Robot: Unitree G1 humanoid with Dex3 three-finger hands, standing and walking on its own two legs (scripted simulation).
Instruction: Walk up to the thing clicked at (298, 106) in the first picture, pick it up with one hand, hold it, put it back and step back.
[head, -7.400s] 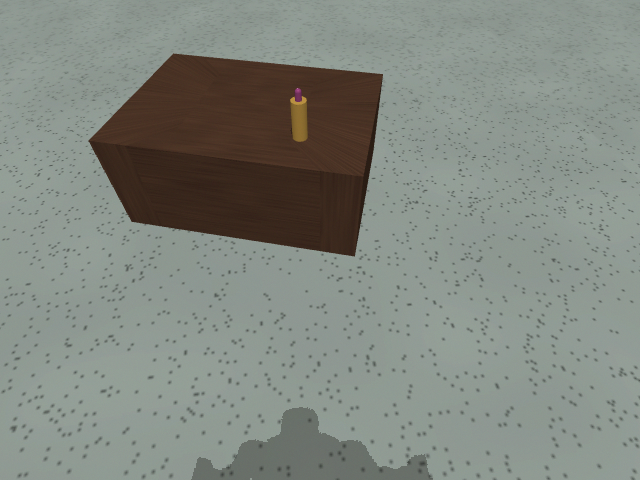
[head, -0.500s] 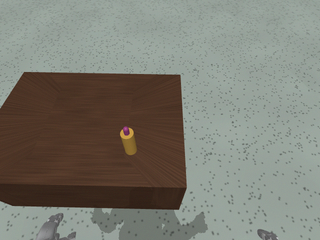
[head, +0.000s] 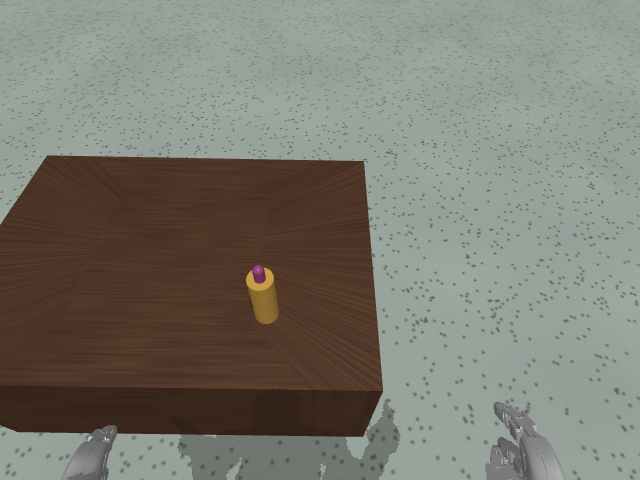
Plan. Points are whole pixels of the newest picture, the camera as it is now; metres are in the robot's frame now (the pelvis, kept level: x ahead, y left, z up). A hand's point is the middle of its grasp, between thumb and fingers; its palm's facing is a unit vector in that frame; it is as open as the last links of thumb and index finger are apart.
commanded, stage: go down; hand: left
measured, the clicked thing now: (262, 292) +0.50 +0.12 -0.25
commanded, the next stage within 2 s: none
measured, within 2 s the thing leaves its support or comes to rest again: neither
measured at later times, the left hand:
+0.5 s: hand out of the picture +0.14 +0.25 -0.11, palm faces +0.05 -0.94 -0.34, open 17.3 cm
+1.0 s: hand (120, 447) +0.19 +0.26 -0.09, palm faces +0.12 -0.94 -0.31, open 17.2 cm
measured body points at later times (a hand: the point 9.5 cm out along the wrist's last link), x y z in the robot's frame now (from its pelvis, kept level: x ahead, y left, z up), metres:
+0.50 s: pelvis +0.00 +0.00 -0.03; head +0.03 +0.01 +0.42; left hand +0.14 +0.30 -0.09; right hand +0.16 -0.24 -0.11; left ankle -0.02 +0.12 -0.72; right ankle +0.00 -0.14 -0.72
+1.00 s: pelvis -0.02 +0.00 -0.04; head +0.01 +0.01 +0.41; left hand +0.18 +0.31 -0.07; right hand +0.15 -0.25 -0.11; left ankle -0.02 +0.12 -0.72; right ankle +0.00 -0.14 -0.72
